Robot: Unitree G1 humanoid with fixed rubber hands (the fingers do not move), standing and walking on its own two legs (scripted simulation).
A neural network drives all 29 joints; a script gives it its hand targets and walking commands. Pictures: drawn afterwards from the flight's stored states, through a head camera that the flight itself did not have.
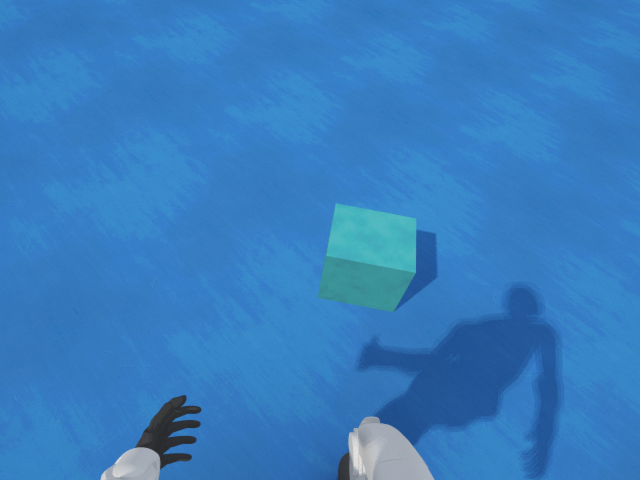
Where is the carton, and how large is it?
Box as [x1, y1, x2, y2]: [318, 203, 415, 311]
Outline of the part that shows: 336,203 325,254 318,297 393,311 415,273 415,218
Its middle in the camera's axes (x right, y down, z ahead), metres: +0.17 +0.05 +1.36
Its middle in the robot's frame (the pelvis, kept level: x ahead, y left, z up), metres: +0.83 -0.31 -0.64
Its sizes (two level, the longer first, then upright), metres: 0.281 0.225 0.270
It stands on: the floor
